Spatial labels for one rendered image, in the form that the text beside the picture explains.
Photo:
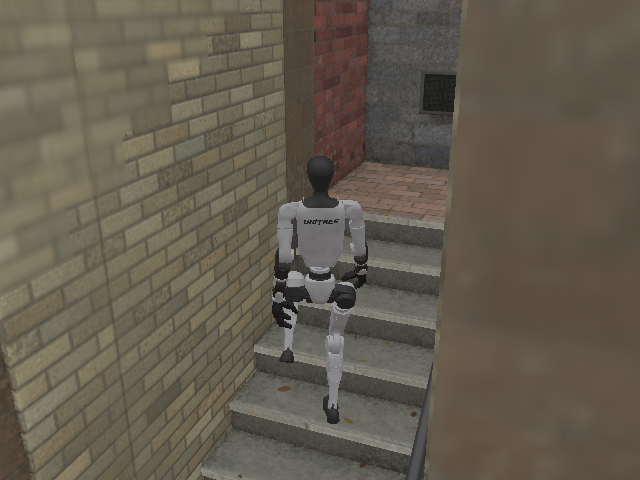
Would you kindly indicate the left robot hand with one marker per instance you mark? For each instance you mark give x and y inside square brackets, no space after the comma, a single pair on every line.
[279,314]

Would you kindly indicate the right robot forearm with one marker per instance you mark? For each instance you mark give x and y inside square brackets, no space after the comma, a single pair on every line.
[361,262]

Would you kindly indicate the right robot upper arm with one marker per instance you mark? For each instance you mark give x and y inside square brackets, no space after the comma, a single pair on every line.
[354,213]

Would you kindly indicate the robot right shin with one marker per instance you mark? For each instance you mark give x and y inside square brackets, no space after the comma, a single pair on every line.
[334,373]

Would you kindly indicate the left robot upper arm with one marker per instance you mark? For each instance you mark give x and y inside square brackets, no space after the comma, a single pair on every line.
[286,213]

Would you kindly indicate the left robot forearm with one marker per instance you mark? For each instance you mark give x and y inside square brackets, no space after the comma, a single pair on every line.
[280,279]

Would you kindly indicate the right robot thigh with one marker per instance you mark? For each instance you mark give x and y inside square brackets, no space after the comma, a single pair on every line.
[344,300]

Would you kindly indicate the right robot hand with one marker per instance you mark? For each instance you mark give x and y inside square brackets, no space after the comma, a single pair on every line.
[353,274]

